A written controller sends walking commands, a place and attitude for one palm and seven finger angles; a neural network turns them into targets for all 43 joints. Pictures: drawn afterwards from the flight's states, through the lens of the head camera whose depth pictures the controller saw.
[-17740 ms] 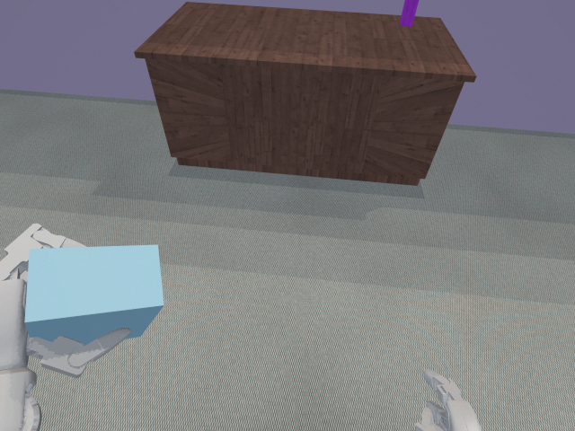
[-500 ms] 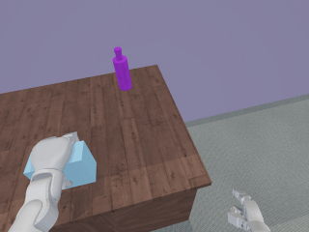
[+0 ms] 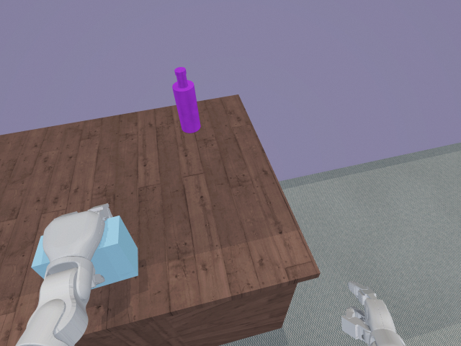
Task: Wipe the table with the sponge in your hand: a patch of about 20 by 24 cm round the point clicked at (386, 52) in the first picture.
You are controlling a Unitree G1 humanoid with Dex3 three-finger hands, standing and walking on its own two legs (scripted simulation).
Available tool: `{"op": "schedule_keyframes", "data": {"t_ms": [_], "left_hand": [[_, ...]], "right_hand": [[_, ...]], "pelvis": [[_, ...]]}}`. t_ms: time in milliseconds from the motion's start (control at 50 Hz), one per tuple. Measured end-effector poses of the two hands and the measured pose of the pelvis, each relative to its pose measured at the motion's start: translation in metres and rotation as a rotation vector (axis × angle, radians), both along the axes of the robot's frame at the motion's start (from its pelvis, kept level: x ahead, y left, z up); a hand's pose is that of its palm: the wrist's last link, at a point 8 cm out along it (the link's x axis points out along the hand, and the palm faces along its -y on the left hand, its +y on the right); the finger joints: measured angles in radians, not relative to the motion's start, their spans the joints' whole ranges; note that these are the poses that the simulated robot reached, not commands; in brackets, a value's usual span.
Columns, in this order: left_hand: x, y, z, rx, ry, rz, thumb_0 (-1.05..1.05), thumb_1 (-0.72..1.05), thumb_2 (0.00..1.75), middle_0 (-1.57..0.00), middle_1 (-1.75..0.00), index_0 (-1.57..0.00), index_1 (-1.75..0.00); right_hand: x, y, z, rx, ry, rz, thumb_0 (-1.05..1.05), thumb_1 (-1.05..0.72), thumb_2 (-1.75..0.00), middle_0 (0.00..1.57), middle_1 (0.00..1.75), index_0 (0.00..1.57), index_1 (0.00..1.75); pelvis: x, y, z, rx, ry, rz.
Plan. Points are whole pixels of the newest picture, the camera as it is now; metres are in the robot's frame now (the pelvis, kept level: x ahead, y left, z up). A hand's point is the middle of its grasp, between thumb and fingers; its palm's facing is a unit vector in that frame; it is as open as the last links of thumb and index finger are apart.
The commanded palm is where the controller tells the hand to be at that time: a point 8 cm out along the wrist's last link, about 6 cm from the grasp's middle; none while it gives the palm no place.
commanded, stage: move the sponge above the wiping area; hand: left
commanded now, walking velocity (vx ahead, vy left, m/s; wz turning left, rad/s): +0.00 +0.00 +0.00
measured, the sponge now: (95, 261) +0.24 +0.31 -0.01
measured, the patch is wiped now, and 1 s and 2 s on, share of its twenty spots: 0.00 0.00 0.00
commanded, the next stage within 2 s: none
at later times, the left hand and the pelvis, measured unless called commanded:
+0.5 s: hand (87, 253) +0.24 +0.31 +0.01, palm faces -0.12 -0.07 -0.99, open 10.6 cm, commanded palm +0.23 +0.30 +0.07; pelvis +0.00 +0.00 +0.00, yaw +0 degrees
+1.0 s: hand (95, 269) +0.22 +0.29 -0.01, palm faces -0.18 -0.13 -0.97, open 10.6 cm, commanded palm +0.21 +0.29 +0.07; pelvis +0.00 +0.00 +0.00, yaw +0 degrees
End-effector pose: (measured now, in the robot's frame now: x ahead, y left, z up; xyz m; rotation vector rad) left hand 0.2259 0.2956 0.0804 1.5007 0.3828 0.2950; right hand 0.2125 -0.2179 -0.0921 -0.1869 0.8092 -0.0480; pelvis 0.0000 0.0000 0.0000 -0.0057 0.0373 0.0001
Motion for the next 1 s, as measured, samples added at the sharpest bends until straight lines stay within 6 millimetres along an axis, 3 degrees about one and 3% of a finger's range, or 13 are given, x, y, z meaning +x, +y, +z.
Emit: {"op": "schedule_keyframes", "data": {"t_ms": [100, 200, 300, 420, 520, 620, 720, 840, 920, 1000], "left_hand": [[0.002, 0.001, -0.018, -0.029, 0.095, 0.025, 0.0, -0.55, 1.03, -0.69, -1.3, -0.7, -1.29], [0.007, -0.012, -0.027, -0.039, 0.113, -0.071, 0.0, -0.55, 1.03, -0.69, -1.3, -0.7, -1.29], [0.014, -0.015, -0.014, 0.007, 0.027, -0.123, 0.0, -0.55, 1.03, -0.69, -1.3, -0.7, -1.29], [0.011, 0.004, -0.002, 0.022, -0.01, 0.001, 0.0, -0.55, 1.03, -0.69, -1.3, -0.7, -1.29], [0.0, 0.011, -0.021, -0.021, 0.108, 0.068, 0.0, -0.55, 1.03, -0.69, -1.3, -0.7, -1.29], [-0.002, -0.007, -0.036, -0.064, 0.145, -0.051, 0.0, -0.55, 1.03, -0.69, -1.29, -0.7, -1.29], [0.005, -0.021, -0.015, 0.001, 0.015, -0.163, 0.0, -0.55, 1.03, -0.7, -1.29, -0.7, -1.29], [0.009, 0.0, 0.008, 0.03, -0.074, 0.003, 0.0, -0.55, 1.03, -0.7, -1.29, -0.7, -1.29], [-0.002, 0.007, -0.004, -0.009, 0.026, 0.096, 0.0, -0.55, 1.03, -0.7, -1.29, -0.7, -1.29], [-0.016, -0.005, -0.028, -0.07, 0.146, 0.052, 0.0, -0.55, 1.03, -0.7, -1.29, -0.7, -1.28]], "right_hand": [[-0.007, 0.003, -0.003, -0.001, 0.019, 0.006, 0.01, -0.9, -0.9, 0.2, 0.3, 0.2, 0.3], [-0.016, -0.001, -0.006, -0.025, 0.039, 0.006, 0.01, -0.9, -0.9, 0.2, 0.3, 0.2, 0.3], [-0.025, -0.007, -0.009, -0.029, 0.056, -0.021, 0.01, -0.9, -0.9, 0.2, 0.3, 0.2, 0.3], [-0.029, -0.014, -0.011, -0.009, 0.068, -0.056, 0.01, -0.9, -0.9, 0.2, 0.3, 0.2, 0.3], [-0.024, -0.017, -0.008, -0.022, 0.059, -0.046, 0.01, -0.9, -0.9, 0.2, 0.3, 0.2, 0.3], [-0.017, -0.018, -0.004, -0.062, 0.036, -0.016, 0.01, -0.9, -0.9, 0.2, 0.3, 0.2, 0.3], [-0.011, -0.013, -0.002, -0.054, 0.013, -0.015, 0.01, -0.9, -0.9, 0.2, 0.3, 0.2, 0.3], [-0.006, -0.005, -0.004, 0.012, 0.012, -0.03, 0.01, -0.9, -0.9, 0.2, 0.3, 0.2, 0.3], [-0.003, -0.003, -0.002, 0.029, 0.008, -0.017, 0.01, -0.9, -0.9, 0.2, 0.3, 0.2, 0.3], [0.0, -0.003, 0.0, -0.001, -0.001, 0.017, 0.01, -0.9, -0.9, 0.2, 0.3, 0.2, 0.3]], "pelvis": [[-0.003, 0.001, 0.0, 0.001, 0.004, 0.008], [-0.005, 0.001, -0.001, 0.0, 0.009, 0.005], [-0.004, 0.001, -0.001, -0.001, 0.012, -0.006], [-0.002, 0.001, 0.0, 0.002, 0.01, -0.011], [-0.002, 0.0, 0.0, 0.002, 0.009, 0.002], [-0.003, -0.001, -0.001, -0.001, 0.01, 0.007], [-0.001, -0.001, -0.002, -0.004, 0.012, -0.008], [0.001, -0.001, -0.001, 0.001, 0.008, -0.01], [0.001, -0.001, 0.0, 0.003, 0.003, -0.003], [0.0, -0.001, 0.0, 0.002, 0.0, 0.008]]}}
